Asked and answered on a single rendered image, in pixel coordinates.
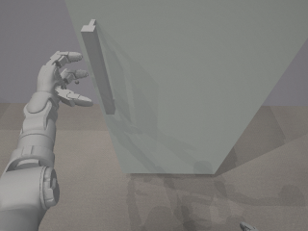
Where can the right robot hand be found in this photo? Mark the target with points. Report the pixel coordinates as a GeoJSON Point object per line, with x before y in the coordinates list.
{"type": "Point", "coordinates": [246, 227]}

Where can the left robot forearm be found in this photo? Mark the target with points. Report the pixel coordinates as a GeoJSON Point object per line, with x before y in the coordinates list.
{"type": "Point", "coordinates": [37, 137]}

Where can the left robot upper arm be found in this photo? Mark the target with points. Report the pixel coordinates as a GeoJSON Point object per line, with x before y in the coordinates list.
{"type": "Point", "coordinates": [25, 196]}

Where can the handle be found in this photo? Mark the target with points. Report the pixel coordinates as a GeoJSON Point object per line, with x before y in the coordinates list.
{"type": "Point", "coordinates": [93, 47]}

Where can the left robot hand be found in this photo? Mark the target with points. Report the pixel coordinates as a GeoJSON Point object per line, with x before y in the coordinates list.
{"type": "Point", "coordinates": [49, 79]}

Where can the fridge door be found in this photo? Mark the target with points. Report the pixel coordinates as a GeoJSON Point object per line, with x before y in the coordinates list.
{"type": "Point", "coordinates": [188, 76]}

